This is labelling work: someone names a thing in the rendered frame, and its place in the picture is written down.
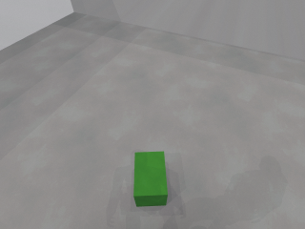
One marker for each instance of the carton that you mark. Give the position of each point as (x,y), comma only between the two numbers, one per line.
(150,180)

